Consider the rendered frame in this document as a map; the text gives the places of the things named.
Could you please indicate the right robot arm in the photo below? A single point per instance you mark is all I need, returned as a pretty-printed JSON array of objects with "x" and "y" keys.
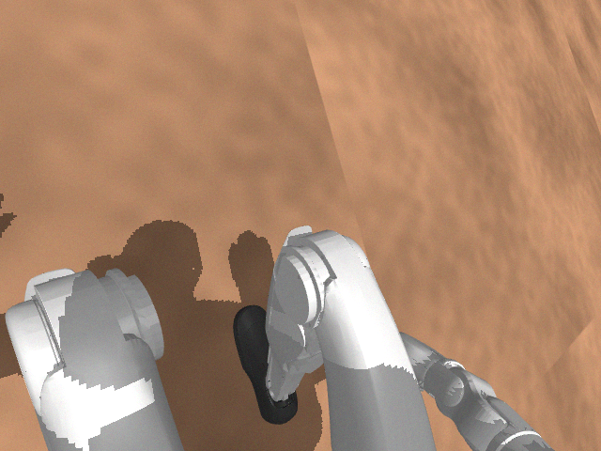
[{"x": 485, "y": 422}]

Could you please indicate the right robot foot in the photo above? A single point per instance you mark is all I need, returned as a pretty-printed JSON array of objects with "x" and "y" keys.
[{"x": 253, "y": 348}]

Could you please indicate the right robot hand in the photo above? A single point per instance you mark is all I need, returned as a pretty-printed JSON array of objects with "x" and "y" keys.
[{"x": 421, "y": 357}]

